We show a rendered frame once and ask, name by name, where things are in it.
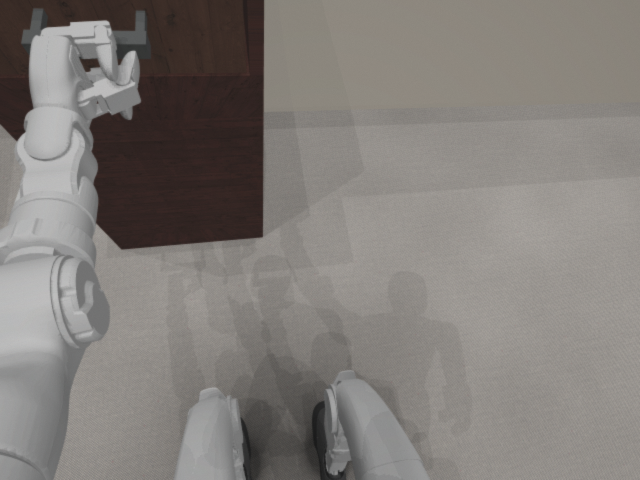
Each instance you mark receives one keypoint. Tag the handle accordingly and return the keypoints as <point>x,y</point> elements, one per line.
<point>126,41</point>

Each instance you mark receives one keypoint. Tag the robot left hand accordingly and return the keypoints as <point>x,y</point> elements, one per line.
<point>57,77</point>

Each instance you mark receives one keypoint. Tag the robot right foot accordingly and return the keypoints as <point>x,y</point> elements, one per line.
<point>320,443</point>

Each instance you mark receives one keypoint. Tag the drawer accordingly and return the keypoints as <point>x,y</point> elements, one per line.
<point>186,36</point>

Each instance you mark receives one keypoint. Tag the robot left thigh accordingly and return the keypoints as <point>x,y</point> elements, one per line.
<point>212,431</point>

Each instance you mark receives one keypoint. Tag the cabinet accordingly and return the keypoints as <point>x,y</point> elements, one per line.
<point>188,167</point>

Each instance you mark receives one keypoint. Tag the robot left forearm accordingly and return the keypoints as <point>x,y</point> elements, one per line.
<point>55,210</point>

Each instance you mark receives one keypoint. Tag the robot left upper arm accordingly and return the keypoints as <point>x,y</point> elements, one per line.
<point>51,309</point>

